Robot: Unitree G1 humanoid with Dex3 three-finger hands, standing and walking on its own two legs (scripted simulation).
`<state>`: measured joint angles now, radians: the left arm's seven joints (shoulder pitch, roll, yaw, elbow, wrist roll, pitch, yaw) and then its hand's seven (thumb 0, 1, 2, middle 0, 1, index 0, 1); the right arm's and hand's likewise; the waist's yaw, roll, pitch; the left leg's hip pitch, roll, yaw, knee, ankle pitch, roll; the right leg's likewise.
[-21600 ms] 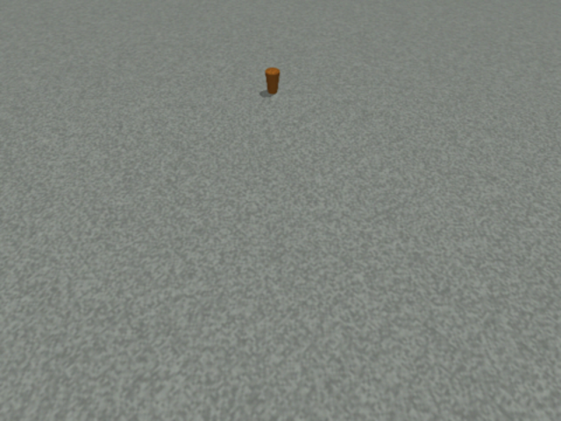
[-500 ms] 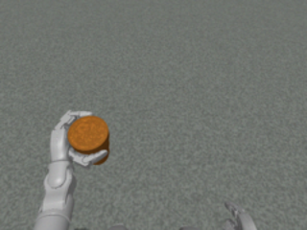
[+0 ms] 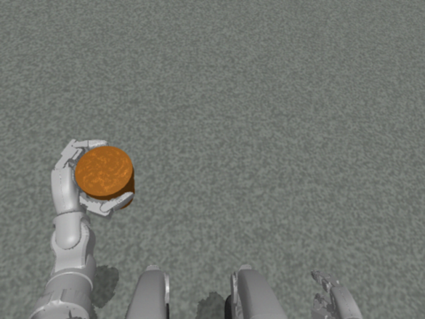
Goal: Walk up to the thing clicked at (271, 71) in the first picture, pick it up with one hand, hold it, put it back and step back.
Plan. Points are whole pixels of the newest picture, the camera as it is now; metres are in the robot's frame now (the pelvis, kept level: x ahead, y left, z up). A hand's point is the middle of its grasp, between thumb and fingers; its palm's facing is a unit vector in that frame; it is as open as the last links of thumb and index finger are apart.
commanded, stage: crouch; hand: left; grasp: from the side
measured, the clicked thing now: (112, 184) +0.37 +0.18 -0.05
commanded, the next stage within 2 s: lower in 1.44 s
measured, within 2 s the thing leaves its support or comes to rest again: neither
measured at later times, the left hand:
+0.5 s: hand (123, 202) +0.40 +0.21 -0.26, palm faces +0.24 -0.97 -0.05, open 11.7 cm
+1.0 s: hand (129, 208) +0.43 +0.22 -0.39, palm faces +0.23 -0.97 -0.03, open 11.7 cm
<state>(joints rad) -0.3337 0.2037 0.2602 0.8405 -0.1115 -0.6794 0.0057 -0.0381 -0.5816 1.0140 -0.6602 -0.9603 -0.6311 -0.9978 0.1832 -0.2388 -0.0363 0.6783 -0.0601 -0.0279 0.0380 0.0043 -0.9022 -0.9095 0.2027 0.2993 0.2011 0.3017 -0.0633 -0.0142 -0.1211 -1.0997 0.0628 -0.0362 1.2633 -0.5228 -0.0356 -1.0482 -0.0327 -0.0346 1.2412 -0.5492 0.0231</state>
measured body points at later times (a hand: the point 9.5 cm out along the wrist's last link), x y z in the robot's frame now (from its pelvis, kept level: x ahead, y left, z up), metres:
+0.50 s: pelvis -0.05 +0.00 -0.21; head +0.15 +0.04 +0.19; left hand +0.39 +0.26 -0.25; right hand +0.05 -0.26 -0.34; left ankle +0.04 +0.14 -0.63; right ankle +0.02 -0.14 -0.63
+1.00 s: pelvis -0.07 +0.00 -0.33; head +0.16 +0.05 +0.06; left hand +0.41 +0.27 -0.39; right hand -0.01 -0.28 -0.44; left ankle +0.04 +0.14 -0.63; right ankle +0.02 -0.14 -0.63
